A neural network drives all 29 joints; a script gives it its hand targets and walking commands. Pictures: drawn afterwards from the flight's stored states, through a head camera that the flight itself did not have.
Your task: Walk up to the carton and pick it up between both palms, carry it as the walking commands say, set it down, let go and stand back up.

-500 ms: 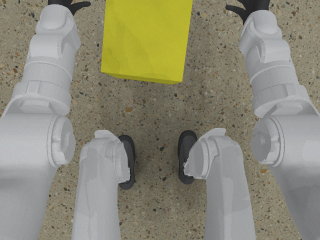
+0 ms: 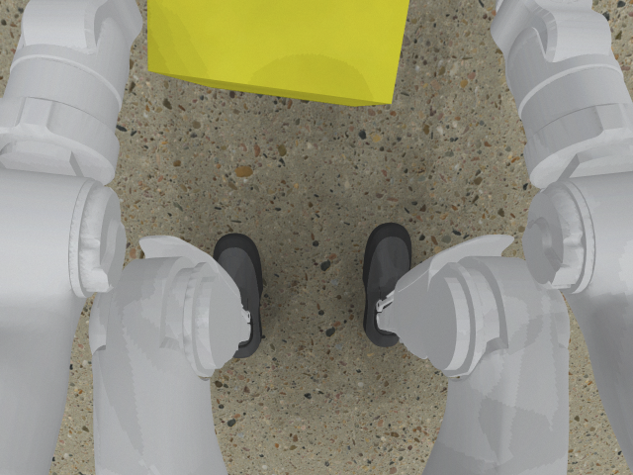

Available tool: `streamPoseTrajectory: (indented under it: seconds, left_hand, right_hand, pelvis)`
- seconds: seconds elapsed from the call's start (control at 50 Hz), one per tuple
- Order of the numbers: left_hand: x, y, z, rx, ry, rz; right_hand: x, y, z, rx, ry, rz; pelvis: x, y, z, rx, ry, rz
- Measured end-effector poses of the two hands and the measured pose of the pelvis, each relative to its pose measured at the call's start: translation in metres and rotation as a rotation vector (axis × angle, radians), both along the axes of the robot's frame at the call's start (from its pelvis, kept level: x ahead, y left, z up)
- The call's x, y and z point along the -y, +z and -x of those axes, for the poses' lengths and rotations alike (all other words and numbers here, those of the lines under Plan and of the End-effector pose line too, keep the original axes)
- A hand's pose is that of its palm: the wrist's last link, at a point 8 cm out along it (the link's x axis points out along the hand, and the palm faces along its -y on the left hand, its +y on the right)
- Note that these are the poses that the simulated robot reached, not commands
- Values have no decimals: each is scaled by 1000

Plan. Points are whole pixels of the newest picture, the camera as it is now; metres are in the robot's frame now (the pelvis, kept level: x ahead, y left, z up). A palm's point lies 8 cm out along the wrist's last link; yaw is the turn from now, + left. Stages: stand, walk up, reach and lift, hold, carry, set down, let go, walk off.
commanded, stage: reach and lift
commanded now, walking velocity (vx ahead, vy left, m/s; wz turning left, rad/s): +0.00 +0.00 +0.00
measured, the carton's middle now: out of the picture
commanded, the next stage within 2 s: none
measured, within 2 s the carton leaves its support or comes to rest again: leaves its support in 1.56 s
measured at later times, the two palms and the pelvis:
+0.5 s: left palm out of the picture +0.56 +0.18 -0.17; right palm out of the picture +0.56 -0.17 -0.17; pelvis +0.00 +0.00 +0.00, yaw +0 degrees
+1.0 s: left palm out of the picture +0.56 +0.16 -0.17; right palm out of the picture +0.56 -0.13 -0.18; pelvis -0.01 +0.00 +0.00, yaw +3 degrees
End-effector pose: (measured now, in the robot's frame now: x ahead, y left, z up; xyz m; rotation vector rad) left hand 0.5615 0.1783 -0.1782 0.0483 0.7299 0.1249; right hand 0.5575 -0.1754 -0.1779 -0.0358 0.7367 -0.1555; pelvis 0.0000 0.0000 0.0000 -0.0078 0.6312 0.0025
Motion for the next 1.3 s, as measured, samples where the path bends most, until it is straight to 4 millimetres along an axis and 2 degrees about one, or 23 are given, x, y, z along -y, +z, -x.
streamPoseTrajectory:
  seconds: [0.12, 0.44, 0.76, 0.94, 1.16, 1.3]
  left_hand:
    - [0, -9, -2, 11, -3, -5]
    - [2, 4, 0, -3, -14, 3]
    - [8, 7, -1, -4, -45, 8]
    - [13, 7, 1, -23, -73, 12]
    - [13, 3, 3, -26, -72, 41]
    - [13, 2, 4, -19, -58, 62]
  right_hand:
    - [-3, -11, -2, 18, 4, -4]
    - [-4, 5, 0, 0, 16, -1]
    - [-46, -1, -1, 9, 85, -40]
    - [-44, 2, -2, -8, 75, -34]
    - [-40, 0, -5, -29, 120, -67]
    - [-40, 1, -6, -43, 129, -62]
  pelvis:
    - [-1, -9, 1, 41, 5, 0]
    - [-2, -2, 1, 36, 7, 3]
    - [-2, 3, 5, 57, 31, 7]
    - [0, 5, 6, 64, 50, 12]
    - [5, -12, 4, 62, 48, -1]
    - [5, -15, 1, 53, 46, -1]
